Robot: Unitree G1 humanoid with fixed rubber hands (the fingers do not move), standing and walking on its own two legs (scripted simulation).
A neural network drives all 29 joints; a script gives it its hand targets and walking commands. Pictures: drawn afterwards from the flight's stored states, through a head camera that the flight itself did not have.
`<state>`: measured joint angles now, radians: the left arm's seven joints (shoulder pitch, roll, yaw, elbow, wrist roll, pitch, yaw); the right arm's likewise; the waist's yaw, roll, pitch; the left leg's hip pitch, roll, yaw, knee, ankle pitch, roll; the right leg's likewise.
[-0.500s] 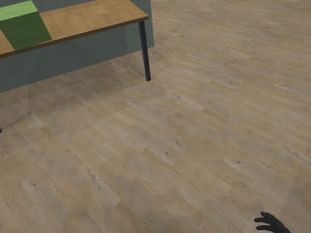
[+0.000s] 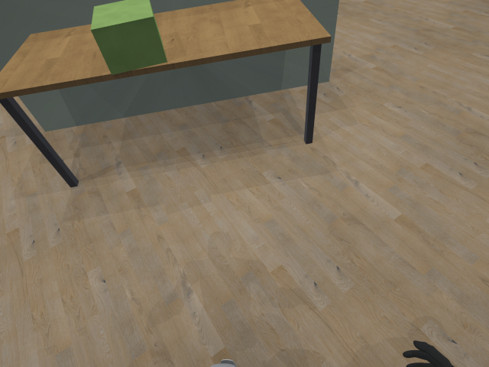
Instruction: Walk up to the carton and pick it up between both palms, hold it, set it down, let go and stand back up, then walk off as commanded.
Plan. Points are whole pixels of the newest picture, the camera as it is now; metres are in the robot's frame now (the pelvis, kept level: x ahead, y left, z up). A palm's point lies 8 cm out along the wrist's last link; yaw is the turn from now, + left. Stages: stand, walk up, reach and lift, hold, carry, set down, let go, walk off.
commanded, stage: walk up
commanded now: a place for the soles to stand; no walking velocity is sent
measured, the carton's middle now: (130, 34) +1.39 +0.63 -0.03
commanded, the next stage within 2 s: none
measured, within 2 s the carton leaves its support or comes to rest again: neither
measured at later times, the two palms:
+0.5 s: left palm (46, 357) +0.16 +0.38 -0.06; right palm (383, 273) +0.34 -0.22 -0.12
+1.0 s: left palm (37, 281) +0.29 +0.47 -0.06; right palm (323, 210) +0.50 -0.12 -0.13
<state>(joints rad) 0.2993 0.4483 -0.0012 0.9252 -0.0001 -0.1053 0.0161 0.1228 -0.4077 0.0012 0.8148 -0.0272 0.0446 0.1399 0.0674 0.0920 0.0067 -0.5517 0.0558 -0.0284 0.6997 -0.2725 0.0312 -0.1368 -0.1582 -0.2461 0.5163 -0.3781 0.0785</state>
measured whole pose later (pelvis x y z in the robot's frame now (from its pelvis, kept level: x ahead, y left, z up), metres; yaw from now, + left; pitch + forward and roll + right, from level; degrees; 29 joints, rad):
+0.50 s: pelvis +0.19 +0.04 +0.00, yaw +8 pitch +2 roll +0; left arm 0.32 0.44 0.00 0.92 0.00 -0.12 0.02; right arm 0.19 -0.41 0.00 0.81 -0.03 0.03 0.11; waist 0.06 0.09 0.02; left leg -0.57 0.00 -0.06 0.89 -0.34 0.02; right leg -0.21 -0.14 -0.17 0.54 -0.34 0.04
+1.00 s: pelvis +0.34 +0.14 +0.00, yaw +14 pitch +1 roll +1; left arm 0.33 0.44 0.00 0.91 0.00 -0.13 0.02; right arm 0.23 -0.41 0.00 0.81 -0.03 0.03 0.09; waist 0.03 0.09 0.02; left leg -0.51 -0.05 -0.06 0.93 -0.38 0.03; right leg -0.27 -0.13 -0.12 0.60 -0.33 0.02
